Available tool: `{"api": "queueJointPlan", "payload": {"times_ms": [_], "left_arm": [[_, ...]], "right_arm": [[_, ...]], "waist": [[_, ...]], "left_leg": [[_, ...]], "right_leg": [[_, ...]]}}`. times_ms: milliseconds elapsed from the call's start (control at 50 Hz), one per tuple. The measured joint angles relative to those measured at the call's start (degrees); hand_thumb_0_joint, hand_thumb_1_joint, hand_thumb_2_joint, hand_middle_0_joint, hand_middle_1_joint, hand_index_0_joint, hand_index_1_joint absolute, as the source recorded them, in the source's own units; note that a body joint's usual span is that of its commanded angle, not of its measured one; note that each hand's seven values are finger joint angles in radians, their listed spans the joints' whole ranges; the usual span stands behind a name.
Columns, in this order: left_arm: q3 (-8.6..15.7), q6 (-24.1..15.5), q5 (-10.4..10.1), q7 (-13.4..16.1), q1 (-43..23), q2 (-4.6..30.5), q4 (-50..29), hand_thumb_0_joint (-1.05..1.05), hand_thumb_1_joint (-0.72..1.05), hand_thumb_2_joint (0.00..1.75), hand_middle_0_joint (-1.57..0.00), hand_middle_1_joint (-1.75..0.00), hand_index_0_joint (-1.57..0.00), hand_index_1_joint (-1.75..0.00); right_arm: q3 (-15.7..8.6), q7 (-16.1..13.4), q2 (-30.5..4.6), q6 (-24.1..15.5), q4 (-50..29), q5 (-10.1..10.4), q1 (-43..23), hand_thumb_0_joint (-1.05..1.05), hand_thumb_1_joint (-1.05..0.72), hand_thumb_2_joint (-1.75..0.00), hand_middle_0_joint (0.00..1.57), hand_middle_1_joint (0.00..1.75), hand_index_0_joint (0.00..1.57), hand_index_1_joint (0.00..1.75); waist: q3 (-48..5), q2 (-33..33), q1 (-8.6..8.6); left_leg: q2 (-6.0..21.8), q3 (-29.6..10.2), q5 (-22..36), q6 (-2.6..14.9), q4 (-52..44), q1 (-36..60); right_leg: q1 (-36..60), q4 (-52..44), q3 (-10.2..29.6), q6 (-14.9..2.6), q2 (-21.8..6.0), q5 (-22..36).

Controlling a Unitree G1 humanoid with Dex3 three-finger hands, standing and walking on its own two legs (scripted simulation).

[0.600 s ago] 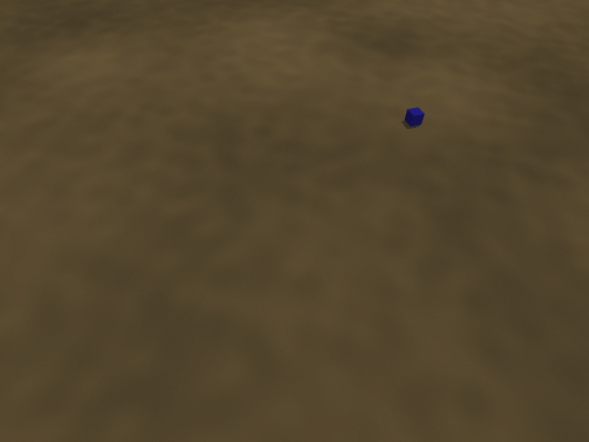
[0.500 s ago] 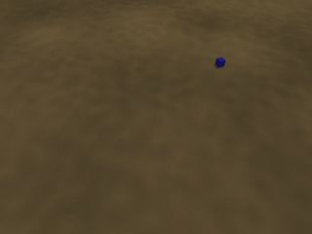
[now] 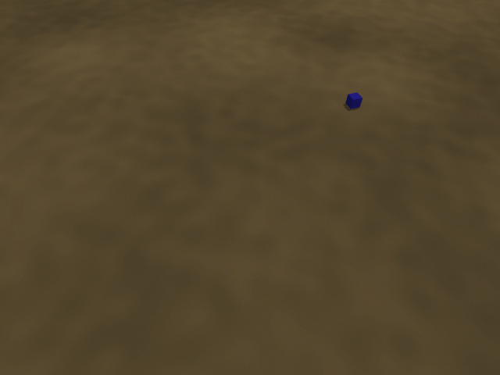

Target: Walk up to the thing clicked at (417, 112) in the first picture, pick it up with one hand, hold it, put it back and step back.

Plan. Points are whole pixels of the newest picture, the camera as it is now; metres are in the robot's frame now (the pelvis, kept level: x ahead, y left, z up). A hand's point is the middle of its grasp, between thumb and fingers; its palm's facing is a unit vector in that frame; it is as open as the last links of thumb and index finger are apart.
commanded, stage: stand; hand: left
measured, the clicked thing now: (353, 100) +1.91 -0.64 -0.75
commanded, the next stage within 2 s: walk up in 0.52 s
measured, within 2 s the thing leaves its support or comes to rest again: neither
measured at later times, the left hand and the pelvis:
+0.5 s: hand out of the picture +0.08 +0.25 -0.16, palm faces -0.02 -0.94 -0.33, open 7.4 cm; pelvis +0.00 +0.00 +0.00, yaw +0 degrees
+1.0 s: hand (180, 317) +0.25 +0.16 -0.14, palm faces -0.16 -0.90 -0.40, open 7.4 cm; pelvis +0.12 -0.11 -0.02, yaw -13 degrees
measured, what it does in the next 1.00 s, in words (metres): walks ahead: right foot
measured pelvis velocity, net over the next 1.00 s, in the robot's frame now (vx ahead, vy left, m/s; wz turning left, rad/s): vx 0.12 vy -0.11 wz -0.23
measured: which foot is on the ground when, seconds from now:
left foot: down 0.00-0.88, up 0.90-1.00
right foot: down 0.00-0.56, up 0.58-0.86, down 0.88-1.00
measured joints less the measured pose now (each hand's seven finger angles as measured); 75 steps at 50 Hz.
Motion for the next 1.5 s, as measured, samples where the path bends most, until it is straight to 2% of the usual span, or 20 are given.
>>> {"api": "queueJointPlan", "payload": {"times_ms": [520,560,600,640,680,800,840,860,880,900,940,1000,1100,1160,1220,1260,1300,1360,1420,1500], "left_arm": [[0.01,-0.08,0.00,0.15,0.07,0.16,-0.25,0.01,0.90,0.90,-0.20,-0.30,-0.21,-0.30],[1.61,0.40,0.73,-1.54,1.62,0.53,-2.15,0.01,0.90,0.90,-0.20,-0.30,-0.21,-0.30],[2.81,1.27,1.42,-3.22,3.25,1.33,-3.40,0.01,0.90,0.90,-0.20,-0.30,-0.21,-0.30],[3.54,1.75,1.79,-4.48,3.98,2.66,-4.08,0.01,0.90,0.90,-0.20,-0.30,-0.21,-0.30],[4.29,1.73,1.71,-5.73,4.36,4.09,-4.96,0.01,0.90,0.90,-0.20,-0.30,-0.21,-0.30],[5.86,1.26,1.22,-8.27,4.52,6.68,-7.35,0.01,0.90,0.90,-0.20,-0.30,-0.20,-0.30],[6.15,0.78,1.19,-8.29,4.75,7.39,-7.80,0.01,0.90,0.90,-0.20,-0.30,-0.20,-0.30],[6.30,0.35,1.23,-8.16,5.04,7.89,-8.13,0.01,0.90,0.90,-0.20,-0.30,-0.20,-0.30],[6.62,-0.37,1.33,-7.70,5.02,8.07,-8.43,0.01,0.90,0.90,-0.20,-0.30,-0.20,-0.30],[6.92,-1.14,1.48,-6.94,4.79,7.70,-8.96,0.01,0.90,0.90,-0.20,-0.30,-0.20,-0.30],[6.60,-2.08,0.72,-5.72,5.36,6.24,-10.08,0.01,0.91,0.90,-0.20,-0.30,-0.20,-0.30],[4.89,-2.21,-0.11,-4.92,7.47,3.48,-10.05,0.01,0.90,0.90,-0.20,-0.30,-0.20,-0.30],[3.53,-2.37,-0.21,-4.57,11.41,2.42,-9.88,0.01,0.90,0.90,-0.21,-0.30,-0.21,-0.30],[3.53,-2.66,0.15,-4.51,12.83,3.01,-10.48,0.01,0.90,0.90,-0.21,-0.30,-0.21,-0.30],[3.55,-2.79,0.42,-4.51,13.32,3.81,-10.95,0.01,0.90,0.90,-0.21,-0.30,-0.21,-0.30],[3.47,-2.79,0.50,-4.42,13.72,4.36,-11.33,0.01,0.90,0.90,-0.21,-0.30,-0.21,-0.30],[3.50,-2.33,0.20,-3.70,12.75,4.80,-10.87,0.01,0.90,0.90,-0.21,-0.30,-0.21,-0.30],[2.57,-2.12,-0.16,-3.13,10.52,5.68,-10.42,0.01,0.90,0.90,-0.21,-0.30,-0.21,-0.30],[2.71,-2.74,-0.53,-3.87,8.58,6.54,-11.15,0.01,0.90,0.90,-0.20,-0.30,-0.20,-0.30],[3.16,-2.40,-0.42,-5.08,5.76,7.10,-12.41,0.01,0.91,0.90,-0.20,-0.30,-0.20,-0.30]], "right_arm": [[0.01,-0.03,-0.07,0.05,-0.14,0.03,-0.15,0.00,-0.90,-0.90,0.20,0.30,0.20,0.30],[-1.54,0.89,-0.02,-0.70,-1.57,-0.81,0.62,0.00,-0.90,-0.90,0.20,0.30,0.20,0.30],[-3.16,1.47,-0.47,-2.35,-3.92,-1.33,1.72,0.00,-0.90,-0.90,0.21,0.30,0.21,0.30],[-4.13,1.53,-1.04,-3.72,-5.91,-1.48,2.93,0.00,-0.90,-0.90,0.21,0.30,0.21,0.30],[-4.73,1.61,-1.93,-4.25,-6.88,-1.73,4.44,0.00,-0.90,-0.90,0.21,0.30,0.21,0.30],[-6.40,2.28,-6.51,-3.84,-6.71,-2.59,7.45,0.00,-0.90,-0.90,0.21,0.30,0.21,0.30],[-6.77,2.38,-7.75,-3.38,-6.33,-2.69,7.70,0.01,-0.90,-0.90,0.21,0.30,0.21,0.30],[-6.83,2.36,-8.19,-3.09,-6.20,-2.73,7.86,0.01,-0.90,-0.90,0.21,0.30,0.21,0.30],[-6.84,2.26,-8.74,-2.72,-6.08,-2.75,7.85,0.01,-0.90,-0.90,0.21,0.30,0.20,0.30],[-6.76,2.02,-9.18,-2.13,-5.91,-2.57,7.53,0.01,-0.90,-0.90,0.20,0.30,0.20,0.30],[-6.22,1.98,-9.21,-1.15,-5.65,-1.85,6.43,0.01,-0.90,-0.90,0.20,0.30,0.20,0.30],[-5.25,2.87,-8.58,-1.55,-6.46,-0.77,4.52,0.01,-0.90,-0.90,0.20,0.30,0.20,0.30],[-4.24,4.97,-5.44,-2.50,-10.00,-0.70,4.19,0.01,-0.90,-0.90,0.20,0.30,0.20,0.30],[-4.13,5.69,-4.20,-2.47,-11.17,-1.03,4.54,0.01,-0.90,-0.90,0.20,0.30,0.20,0.30],[-4.57,5.68,-3.89,-2.88,-11.63,-1.09,5.23,0.01,-0.90,-0.90,0.20,0.30,0.20,0.30],[-5.06,5.37,-4.34,-3.71,-12.23,-1.22,5.96,0.01,-0.90,-0.90,0.21,0.30,0.20,0.30],[-5.74,4.30,-4.05,-4.93,-12.98,-1.66,5.61,0.00,-0.90,-0.90,0.21,0.30,0.20,0.30],[-5.40,3.61,-3.03,-5.34,-13.54,-0.51,6.40,0.00,-0.90,-0.90,0.20,0.30,0.20,0.30],[-4.51,3.29,-2.81,-5.48,-13.35,-0.16,8.40,0.00,-0.90,-0.90,0.20,0.30,0.20,0.30],[-4.09,3.28,-3.64,-5.67,-12.86,-0.44,11.30,0.00,-0.90,-0.90,0.21,0.30,0.20,0.30]], "waist": [[-0.20,0.06,-0.08],[-1.05,-0.30,0.52],[-2.04,-0.32,0.67],[-2.39,-0.73,0.03],[-2.60,-1.23,-0.46],[-2.62,0.10,-0.69],[-2.92,0.62,-0.74],[-3.30,0.73,-0.67],[-3.32,1.54,-0.34],[-2.84,2.75,0.08],[-2.16,3.75,1.14],[-1.32,5.07,1.81],[-1.26,3.49,2.47],[-1.15,2.01,2.85],[-1.22,0.73,2.92],[-1.64,-0.25,2.44],[-0.74,-2.37,1.34],[-0.29,-3.79,-0.56],[-0.47,-4.60,-1.49],[-0.25,-3.94,-2.61]], "left_leg": [[-0.08,-0.12,-0.15,0.14,-0.33,0.44],[0.11,1.31,-3.39,1.05,1.88,-0.61],[0.80,3.35,-3.32,1.68,2.61,-0.98],[1.27,4.83,-3.50,1.48,2.34,-0.48],[1.75,5.98,-4.20,1.15,1.33,1.02],[5.17,8.89,-7.79,-1.39,1.32,6.38],[6.73,9.68,-11.24,-1.81,4.50,7.10],[7.68,9.88,-13.81,-1.38,7.59,6.71],[9.35,9.13,-16.49,-0.07,13.12,5.05],[10.38,6.39,-18.98,0.80,21.87,1.73],[8.07,1.72,-18.88,0.91,37.35,-5.70],[6.09,1.65,-12.57,1.00,44.45,-14.23],[6.34,3.16,-6.93,-0.02,33.49,-22.10],[6.90,2.82,-3.29,-0.52,24.86,-23.47],[6.86,3.51,0.51,-0.45,17.35,-21.44],[5.64,4.68,1.42,0.23,13.63,-18.10],[4.39,6.79,0.17,0.83,17.36,-17.51],[4.10,8.54,-2.98,1.25,16.45,-13.61],[3.73,10.22,-3.31,1.10,11.24,-8.07],[3.47,11.60,-4.38,0.75,5.77,-1.56]], "right_leg": [[0.73,-0.84,-0.13,0.16,-0.09,0.07],[-1.94,3.98,0.99,-0.79,0.04,-5.31],[-7.70,15.28,0.95,-1.39,0.01,-10.49],[-13.63,25.13,1.20,-1.62,-0.82,-11.19],[-17.76,29.57,1.35,-1.27,-2.55,-10.74],[-20.17,22.71,0.26,-0.28,-6.93,-5.83],[-18.26,19.82,-1.07,-0.39,-7.25,-4.25],[-16.66,18.06,-1.82,-0.57,-6.93,-3.98],[-16.02,18.21,-2.40,-0.06,-5.72,-2.81],[-16.46,20.90,-3.11,0.14,-4.31,-4.22],[-15.80,22.67,-3.46,-0.37,-2.72,-6.72],[-10.59,16.88,-3.33,-1.21,-0.77,-6.05],[-2.91,8.04,-1.91,-1.98,1.03,-5.44],[0.29,6.12,-1.05,-1.59,1.70,-7.01],[2.94,6.97,-0.29,-0.78,1.61,-10.62],[2.98,11.70,0.60,-0.57,0.71,-15.23],[-2.24,26.45,3.05,-2.16,-0.55,-17.00],[-12.00,43.78,4.76,-3.35,0.99,-12.47],[-18.94,43.26,2.90,-2.40,-1.01,-8.15],[-23.83,32.24,1.56,-0.74,-3.62,-5.19]]}}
